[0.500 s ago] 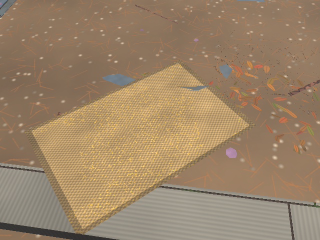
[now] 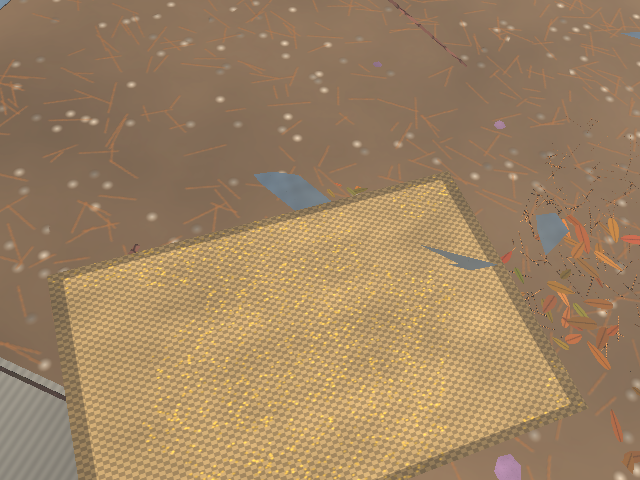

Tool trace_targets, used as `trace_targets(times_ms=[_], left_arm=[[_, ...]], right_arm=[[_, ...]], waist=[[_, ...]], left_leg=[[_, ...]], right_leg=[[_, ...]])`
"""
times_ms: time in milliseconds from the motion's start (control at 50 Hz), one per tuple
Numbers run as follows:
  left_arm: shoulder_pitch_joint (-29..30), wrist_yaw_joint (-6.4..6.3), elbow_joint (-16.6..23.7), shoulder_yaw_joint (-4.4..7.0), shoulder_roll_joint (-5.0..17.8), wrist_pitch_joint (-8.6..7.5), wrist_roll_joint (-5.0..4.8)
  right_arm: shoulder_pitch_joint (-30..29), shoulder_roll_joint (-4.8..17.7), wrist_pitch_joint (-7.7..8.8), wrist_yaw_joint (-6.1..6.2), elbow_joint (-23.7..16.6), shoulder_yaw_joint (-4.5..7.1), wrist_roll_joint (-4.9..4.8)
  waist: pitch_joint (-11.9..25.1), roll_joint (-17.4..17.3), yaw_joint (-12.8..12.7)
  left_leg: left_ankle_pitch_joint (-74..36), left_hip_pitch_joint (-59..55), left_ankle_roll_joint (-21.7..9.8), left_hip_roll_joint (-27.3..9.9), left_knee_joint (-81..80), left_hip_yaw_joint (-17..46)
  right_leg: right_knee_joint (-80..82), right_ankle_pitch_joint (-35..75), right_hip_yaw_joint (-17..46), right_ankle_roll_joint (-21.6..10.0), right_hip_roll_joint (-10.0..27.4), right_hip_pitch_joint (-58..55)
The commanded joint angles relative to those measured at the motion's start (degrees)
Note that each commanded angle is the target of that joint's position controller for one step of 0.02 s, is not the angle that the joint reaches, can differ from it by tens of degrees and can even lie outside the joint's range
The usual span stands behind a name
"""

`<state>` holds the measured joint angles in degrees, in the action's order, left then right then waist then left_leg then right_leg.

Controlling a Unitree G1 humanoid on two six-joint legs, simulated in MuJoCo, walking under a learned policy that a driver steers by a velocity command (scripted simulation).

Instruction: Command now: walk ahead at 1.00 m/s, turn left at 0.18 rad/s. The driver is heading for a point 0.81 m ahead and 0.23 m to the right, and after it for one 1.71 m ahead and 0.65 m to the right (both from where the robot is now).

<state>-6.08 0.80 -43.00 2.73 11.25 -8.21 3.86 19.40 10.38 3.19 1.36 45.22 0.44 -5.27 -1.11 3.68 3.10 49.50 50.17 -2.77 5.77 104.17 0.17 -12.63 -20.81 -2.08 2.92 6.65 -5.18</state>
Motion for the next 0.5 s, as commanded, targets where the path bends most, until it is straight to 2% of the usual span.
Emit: trace_targets(times_ms=[20, 40, 60, 80, 100, 120, 140, 160, 180, 200, 220, 240, 260, 280, 300, 320, 340, 360, 380, 400, 420, 440, 460, 500], left_arm=[[-3.0, -2.95, -7.3, -0.05, 2.5, 4.45, -1.72], [10.6, -5.02, -2.2, 1.76, 10.7, 5.55, -4.29], [3.0, -5.69, 0.1, 5.53, 22.8, 4.23, -3.98], [8.1, -3.37, 1.5, 6.74, 30.1, 3.14, -3.69], [9.1, -1.84, 0.6, 5.81, 22.5, 2.97, -5.81], [4.3, 0.05, 0.7, 2.13, 7.1, 2.99, -6.83], [-9.3, 1.65, -1.0, 1.50, 6.3, 0.65, -6.79], [-7.9, 2.34, 2.3, 1.09, 4.4, 0.39, -8.42], [-0.3, 1.69, 4.2, 0.23, 3.8, 0.61, -8.44], [3.7, 1.23, 5.9, -0.89, 0.8, 0.88, -8.03], [4.6, 1.40, 7.4, -1.62, -0.5, 1.70, -7.37], [-1.1, 1.53, 6.6, -1.67, -0.2, 2.71, -7.80], [-4.8, 1.30, 5.6, -1.44, 1.1, 3.52, -8.02], [-7.1, 1.14, 5.6, -1.39, 0.8, 4.71, -8.31], [-6.1, 0.77, 6.4, -1.46, 1.4, 5.42, -8.28], [-2.8, 0.64, 8.8, -1.77, 2.1, 5.49, -7.65], [-0.4, 0.84, 10.0, -1.59, 3.5, 5.41, -6.41], [1.9, 0.82, 10.8, -1.23, 4.6, 5.35, -5.06], [2.4, 0.92, 10.6, -1.05, 4.8, 5.24, -4.80], [3.1, 1.50, 10.9, -1.41, 3.8, 4.74, -5.08], [5.2, 1.92, 11.0, -1.47, 3.3, 4.36, -5.56], [6.7, 2.22, 11.4, -0.91, 4.1, 3.82, -5.96], [6.1, 2.51, 11.4, 0.07, 5.8, 3.55, -6.50], [-2.3, 2.68, 9.6, 2.21, 9.9, 4.35, -7.46]], right_arm=[[-16.8, -8.1, 3.29, -3.67, -23.1, -5.86, 0.58], [-6.1, -4.7, 4.53, -5.83, -21.6, -5.21, 3.45], [10.8, 4.2, 4.68, -6.97, -13.7, -0.21, 8.55], [27.6, 12.6, 2.21, -4.92, -7.8, 4.56, 7.27], [32.0, 18.8, -0.14, -2.64, -5.7, 6.37, 7.28], [29.3, 22.7, -0.30, -1.25, -3.3, 4.98, 8.28], [25.1, 14.4, 0.73, -1.89, -4.8, 2.24, 7.62], [21.9, 12.1, 0.78, -1.39, -5.4, 2.59, 5.37], [18.8, 10.9, 1.62, -1.34, -3.6, 3.10, 3.93], [12.6, 8.3, 2.85, -1.65, -2.7, 2.27, 4.98], [7.6, 5.3, 3.75, -2.24, -1.9, 1.36, 6.87], [3.4, 3.9, 4.29, -2.93, -2.3, 0.90, 7.35], [2.1, 2.3, 4.65, -3.44, -1.9, 0.41, 6.74], [0.9, 1.8, 4.58, -3.43, -0.5, 0.02, 6.05], [-0.3, 1.8, 4.41, -3.18, 0.1, -0.14, 5.58], [-1.5, 2.5, 4.46, -2.61, -0.1, -0.04, 5.56], [-2.7, 2.9, 4.54, -1.83, -0.4, 0.19, 5.86], [-3.5, 4.4, 4.74, -0.84, -0.9, 0.65, 6.50], [-2.7, 5.6, 5.11, 0.01, -1.0, 0.99, 7.07], [-2.2, 8.2, 5.52, 0.68, -1.0, 1.61, 6.92], [-0.4, 10.6, 5.79, 1.00, -0.9, 2.26, 6.57], [1.3, 13.1, 5.81, 1.10, -0.5, 2.92, 6.50], [1.8, 15.0, 5.32, 1.30, -0.6, 3.49, 6.84], [-1.3, 17.1, 3.20, 1.53, -2.2, 4.73, 7.19]], waist=[[2.2, 6.2, 4.1], [4.1, 1.6, 13.3], [22.6, -2.2, 17.8], [29.8, 2.0, 28.7], [26.2, -8.5, 27.6], [24.1, -42.8, 17.6], [31.7, -49.0, 10.2], [26.4, -41.2, 9.0], [9.7, -26.1, 9.0], [0.9, -14.9, 5.7], [-2.3, -9.1, 2.8], [-2.6, -4.8, -1.2], [-3.3, -2.1, -2.7], [-4.7, -3.1, -5.4], [-7.5, -3.5, -5.9], [-10.4, -3.9, -5.9], [-11.2, -3.3, -5.7], [-10.5, -4.1, -4.7], [-7.9, -2.7, -3.9], [-5.9, -2.6, -3.4], [-3.9, -1.0, -1.9], [-1.7, -1.6, -1.5], [0.8, -4.4, -2.5], [5.2, -11.6, -7.7]], left_leg=[[8.7, 30.0, -0.5, -12.9, -19.7, -1.8], [-18.2, -13.8, 1.2, -9.6, -39.9, -8.5], [-48.6, -60.6, 3.0, 3.1, -37.3, -12.4], [-48.0, -70.7, 1.4, 4.3, -35.7, -9.5], [-37.3, -69.4, -2.7, 1.0, -42.8, 5.2], [-23.2, -58.0, -10.0, -14.1, -64.7, 38.0], [-31.6, -64.6, -11.3, -15.0, -74.0, 42.7], [-7.5, -62.8, -13.0, -20.5, -83.5, 48.0], [2.0, -51.8, -12.4, -20.0, -87.6, 49.6], [0.0, -39.1, -11.0, -19.9, -84.4, 46.5], [-13.4, -27.1, -10.4, -19.9, -82.5, 41.4], [-18.9, -23.5, -10.8, -21.5, -80.1, 36.6], [-24.9, -22.8, -10.1, -21.6, -79.4, 30.1], [-25.4, -22.3, -8.7, -21.8, -81.5, 24.3], [-28.1, -21.6, -7.1, -20.8, -84.9, 17.9], [-32.7, -20.5, -5.3, -18.8, -88.6, 10.7], [-39.1, -21.7, -3.5, -15.3, -91.7, 2.0], [-41.3, -22.4, -3.2, -13.2, -94.2, -2.8], [-44.4, -26.2, -2.3, -11.3, -95.3, -7.7], [-47.9, -29.7, -1.8, -10.7, -96.2, -10.5], [-53.1, -33.9, -1.6, -10.7, -97.3, -11.5], [-63.4, -40.0, -1.3, -11.7, -96.6, -11.1], [-76.3, -47.0, -0.4, -13.0, -93.9, -11.1], [-99.7, -56.2, 0.6, -15.8, -83.4, -11.6]], right_leg=[[-5.3, 61.8, -5.6, -2.3, 9.5, -12.1], [1.9, 66.0, -9.5, -5.2, 5.0, 24.1], [-4.3, 83.6, -4.0, -12.3, 1.6, 34.5], [-20.2, 106.6, -1.7, -11.6, 7.6, 29.4], [-43.9, 65.4, 3.3, -7.1, 2.8, 29.1], [-76.8, -10.2, 8.4, -5.0, -15.5, 30.4], [-83.7, -14.3, 20.1, -9.8, -15.8, 30.1], [-89.2, -13.0, 16.1, -9.9, -15.0, 40.0], [-90.0, -11.6, 10.7, -10.6, -12.1, 47.0], [-92.7, -7.5, 11.1, -11.0, -8.9, 49.7], [-94.2, -3.6, 13.4, -11.0, -7.2, 44.8], [-92.1, -0.5, 14.0, -10.6, -5.8, 44.5], [-90.5, 0.1, 13.9, -10.9, -4.8, 45.3], [-89.0, 0.8, 13.5, -11.0, -4.1, 48.5], [-85.1, 0.9, 12.9, -11.0, -2.9, 51.4], [-76.1, 4.5, 11.3, -10.3, -1.7, 52.4], [-65.6, 10.7, 8.5, -9.1, -1.5, 51.4], [-58.2, 18.0, 5.2, -7.2, -1.9, 48.9], [-52.8, 24.4, 2.4, -6.2, -1.9, 46.7], [-44.9, 29.1, -0.2, -6.0, -1.7, 43.0], [-37.8, 32.1, -2.7, -6.3, -3.0, 38.9], [-33.1, 33.4, -5.0, -7.0, -5.1, 36.2], [-30.4, 32.3, -7.0, -7.3, -7.4, 34.8], [-29.2, 26.5, -9.3, -8.2, -10.2, 29.6]])
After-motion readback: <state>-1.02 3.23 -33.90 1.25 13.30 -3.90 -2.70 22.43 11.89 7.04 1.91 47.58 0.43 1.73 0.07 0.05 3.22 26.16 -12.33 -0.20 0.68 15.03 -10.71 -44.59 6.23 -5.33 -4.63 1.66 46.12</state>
